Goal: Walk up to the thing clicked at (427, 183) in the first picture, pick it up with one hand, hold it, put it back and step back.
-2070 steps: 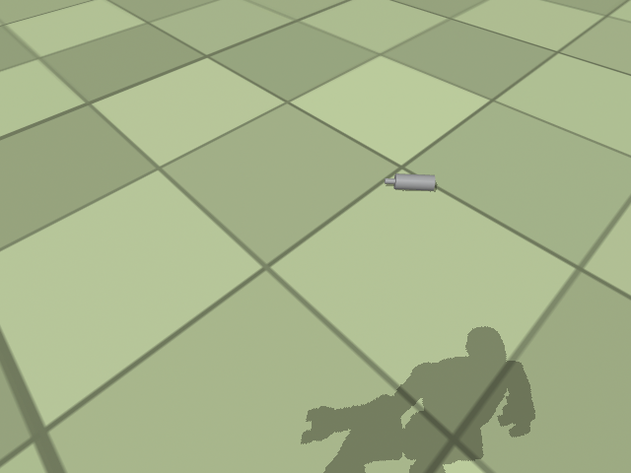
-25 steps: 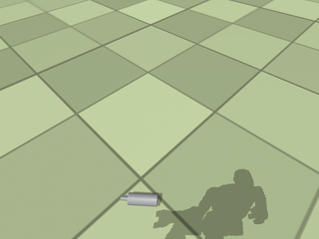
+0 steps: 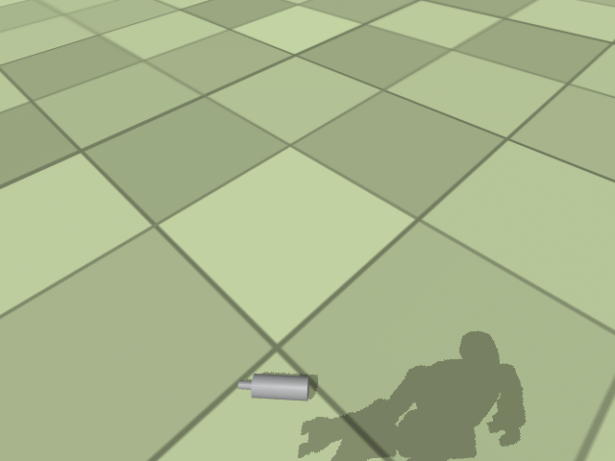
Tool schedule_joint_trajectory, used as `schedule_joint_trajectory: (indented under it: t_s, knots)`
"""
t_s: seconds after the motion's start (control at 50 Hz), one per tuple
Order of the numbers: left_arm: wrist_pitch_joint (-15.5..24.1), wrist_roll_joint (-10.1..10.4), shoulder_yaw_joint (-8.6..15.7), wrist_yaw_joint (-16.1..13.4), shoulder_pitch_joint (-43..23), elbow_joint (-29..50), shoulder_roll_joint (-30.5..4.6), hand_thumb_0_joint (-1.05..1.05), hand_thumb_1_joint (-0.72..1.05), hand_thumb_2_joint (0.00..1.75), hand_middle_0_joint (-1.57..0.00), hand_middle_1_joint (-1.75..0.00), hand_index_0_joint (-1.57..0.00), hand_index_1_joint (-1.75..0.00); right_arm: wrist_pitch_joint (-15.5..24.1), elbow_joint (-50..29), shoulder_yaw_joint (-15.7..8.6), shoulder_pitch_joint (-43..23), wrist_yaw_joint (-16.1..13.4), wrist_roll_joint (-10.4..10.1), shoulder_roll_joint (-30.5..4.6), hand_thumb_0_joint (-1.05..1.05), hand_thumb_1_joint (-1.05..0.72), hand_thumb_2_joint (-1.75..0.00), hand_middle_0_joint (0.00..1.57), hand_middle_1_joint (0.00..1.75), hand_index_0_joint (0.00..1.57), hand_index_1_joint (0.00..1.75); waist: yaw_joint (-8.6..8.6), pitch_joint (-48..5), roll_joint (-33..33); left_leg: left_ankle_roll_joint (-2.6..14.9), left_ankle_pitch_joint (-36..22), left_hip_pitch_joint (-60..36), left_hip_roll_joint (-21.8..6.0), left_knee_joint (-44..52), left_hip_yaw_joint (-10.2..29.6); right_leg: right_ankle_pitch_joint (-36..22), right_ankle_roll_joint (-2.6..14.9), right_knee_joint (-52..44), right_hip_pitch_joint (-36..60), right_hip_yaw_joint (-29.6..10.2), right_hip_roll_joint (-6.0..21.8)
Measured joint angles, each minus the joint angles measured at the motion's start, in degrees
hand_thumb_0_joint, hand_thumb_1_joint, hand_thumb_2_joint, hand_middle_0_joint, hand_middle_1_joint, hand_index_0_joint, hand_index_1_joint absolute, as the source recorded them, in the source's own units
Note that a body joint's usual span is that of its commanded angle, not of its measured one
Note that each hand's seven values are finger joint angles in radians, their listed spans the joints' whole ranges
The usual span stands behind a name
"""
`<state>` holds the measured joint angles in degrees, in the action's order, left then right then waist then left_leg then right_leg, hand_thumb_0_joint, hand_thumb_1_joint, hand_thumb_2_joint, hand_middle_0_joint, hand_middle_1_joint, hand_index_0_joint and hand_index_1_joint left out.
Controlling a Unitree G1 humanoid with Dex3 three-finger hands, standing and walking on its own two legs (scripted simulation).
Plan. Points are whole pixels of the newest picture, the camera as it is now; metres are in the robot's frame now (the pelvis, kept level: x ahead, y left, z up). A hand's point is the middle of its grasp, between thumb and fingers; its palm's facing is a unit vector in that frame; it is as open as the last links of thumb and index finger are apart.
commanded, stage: stand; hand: left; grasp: from above
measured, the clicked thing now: (273, 386) +0.48 +0.17 -0.75
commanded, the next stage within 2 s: step back in 1.56 s
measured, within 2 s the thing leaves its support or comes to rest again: neither
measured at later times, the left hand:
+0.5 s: hand out of the picture +0.08 +0.23 -0.16, palm faces +0.02 -0.94 -0.34, open 7.4 cm
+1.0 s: hand out of the picture +0.10 +0.24 -0.15, palm faces +0.02 -0.94 -0.35, open 7.4 cm
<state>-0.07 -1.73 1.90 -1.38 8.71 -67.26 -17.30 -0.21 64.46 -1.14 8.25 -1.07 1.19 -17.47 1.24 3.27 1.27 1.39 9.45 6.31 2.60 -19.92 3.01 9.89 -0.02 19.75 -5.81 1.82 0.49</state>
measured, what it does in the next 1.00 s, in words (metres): stands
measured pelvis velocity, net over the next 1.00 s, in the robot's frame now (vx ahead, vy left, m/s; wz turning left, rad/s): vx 0.02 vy -0.01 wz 0.00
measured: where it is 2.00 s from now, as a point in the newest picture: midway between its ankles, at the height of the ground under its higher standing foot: outside the picture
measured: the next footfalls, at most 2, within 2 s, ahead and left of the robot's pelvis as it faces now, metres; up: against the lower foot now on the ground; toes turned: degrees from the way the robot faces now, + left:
left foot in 1.88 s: +0.00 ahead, +0.15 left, +0.00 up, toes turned -2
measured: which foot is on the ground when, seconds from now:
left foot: down 0.00-1.00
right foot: down 0.00-1.00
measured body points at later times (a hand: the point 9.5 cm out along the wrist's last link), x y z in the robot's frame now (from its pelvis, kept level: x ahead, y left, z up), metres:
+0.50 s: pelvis +0.01 -0.01 +0.00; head +0.02 -0.02 +0.45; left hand +0.08 +0.28 -0.13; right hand +0.08 -0.30 -0.14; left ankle +0.02 +0.10 -0.75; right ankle +0.01 -0.12 -0.75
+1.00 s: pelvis +0.02 -0.01 +0.00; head +0.03 -0.02 +0.45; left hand +0.09 +0.28 -0.13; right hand +0.10 -0.30 -0.14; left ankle +0.02 +0.10 -0.75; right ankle +0.01 -0.12 -0.75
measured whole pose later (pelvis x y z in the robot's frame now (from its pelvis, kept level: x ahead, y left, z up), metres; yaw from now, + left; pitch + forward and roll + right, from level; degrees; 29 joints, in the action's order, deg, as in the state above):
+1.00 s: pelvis +0.02 -0.01 +0.00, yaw +0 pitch -3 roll +0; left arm 0.3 -0.8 1.8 -0.5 5.1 -67.0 -18.1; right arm 0.5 64.9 0.2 6.1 -1.0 0.7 -19.1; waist 0.6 3.3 1.3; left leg 0.3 10.2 4.6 1.4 -17.6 3.3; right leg 10.4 1.1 17.2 -4.1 2.0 -0.7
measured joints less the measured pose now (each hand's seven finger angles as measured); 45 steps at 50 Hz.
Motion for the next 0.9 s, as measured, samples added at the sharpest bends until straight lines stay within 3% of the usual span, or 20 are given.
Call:
schedule_joint_trajectory:
  t_s: [0.9]
  knots:
    - [0.33,0.93,0.06,0.77,-3.67,0.17,-0.61,0.0,0.9,0.89,-0.21,-0.3,-0.2,-0.3,0.69,0.52,1.27,-2.06,0.01,-0.44,-1.51,0.0,-0.9,-0.9,0.21,0.3,0.2,0.3,-0.55,0.1,0.04,-1.01,0.74,-1.64,-1.18,2.2,0.29,0.47,1.02,-2.59,1.76,0.16,-1.17]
